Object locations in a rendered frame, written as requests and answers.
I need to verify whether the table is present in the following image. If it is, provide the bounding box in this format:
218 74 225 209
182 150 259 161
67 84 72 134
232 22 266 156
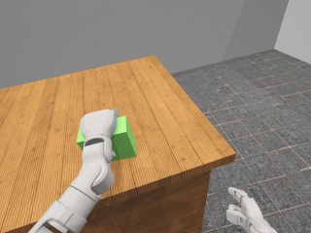
0 55 236 233

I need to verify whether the left robot forearm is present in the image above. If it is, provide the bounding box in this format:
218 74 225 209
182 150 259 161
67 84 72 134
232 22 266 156
28 135 114 233

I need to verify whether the right robot hand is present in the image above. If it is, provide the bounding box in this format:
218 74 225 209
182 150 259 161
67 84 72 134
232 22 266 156
226 186 263 233

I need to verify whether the left robot hand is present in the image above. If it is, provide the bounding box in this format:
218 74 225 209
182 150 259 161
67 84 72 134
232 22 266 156
80 108 120 158

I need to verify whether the sponge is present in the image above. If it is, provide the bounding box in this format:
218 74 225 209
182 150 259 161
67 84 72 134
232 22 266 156
76 116 137 161

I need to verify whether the right robot forearm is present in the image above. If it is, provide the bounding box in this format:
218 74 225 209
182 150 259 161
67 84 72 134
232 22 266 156
247 216 278 233

